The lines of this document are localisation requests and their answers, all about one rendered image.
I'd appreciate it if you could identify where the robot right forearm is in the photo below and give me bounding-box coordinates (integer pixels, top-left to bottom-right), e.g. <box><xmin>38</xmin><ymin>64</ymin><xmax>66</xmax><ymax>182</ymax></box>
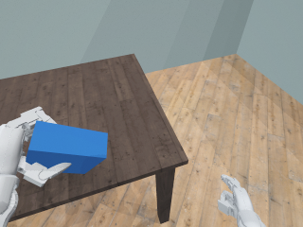
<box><xmin>237</xmin><ymin>209</ymin><xmax>266</xmax><ymax>227</ymax></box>

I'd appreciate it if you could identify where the table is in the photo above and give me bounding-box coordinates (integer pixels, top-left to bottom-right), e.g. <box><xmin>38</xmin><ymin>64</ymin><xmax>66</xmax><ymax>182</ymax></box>
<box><xmin>0</xmin><ymin>53</ymin><xmax>188</xmax><ymax>224</ymax></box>

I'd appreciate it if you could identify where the left robot hand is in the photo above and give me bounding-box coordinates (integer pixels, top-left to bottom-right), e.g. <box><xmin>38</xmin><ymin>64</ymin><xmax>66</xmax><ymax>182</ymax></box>
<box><xmin>0</xmin><ymin>106</ymin><xmax>72</xmax><ymax>187</ymax></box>

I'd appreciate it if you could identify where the robot left forearm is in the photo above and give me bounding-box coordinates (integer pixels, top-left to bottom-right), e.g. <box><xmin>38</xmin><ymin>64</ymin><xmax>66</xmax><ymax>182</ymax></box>
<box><xmin>0</xmin><ymin>174</ymin><xmax>20</xmax><ymax>227</ymax></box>

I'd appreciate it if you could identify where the sponge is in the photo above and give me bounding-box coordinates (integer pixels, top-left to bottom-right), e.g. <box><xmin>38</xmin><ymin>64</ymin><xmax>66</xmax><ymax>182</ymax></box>
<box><xmin>26</xmin><ymin>120</ymin><xmax>108</xmax><ymax>174</ymax></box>

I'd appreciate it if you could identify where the right robot hand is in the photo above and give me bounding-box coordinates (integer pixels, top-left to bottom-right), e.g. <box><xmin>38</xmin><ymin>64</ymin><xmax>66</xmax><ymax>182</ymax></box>
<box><xmin>218</xmin><ymin>174</ymin><xmax>255</xmax><ymax>218</ymax></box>

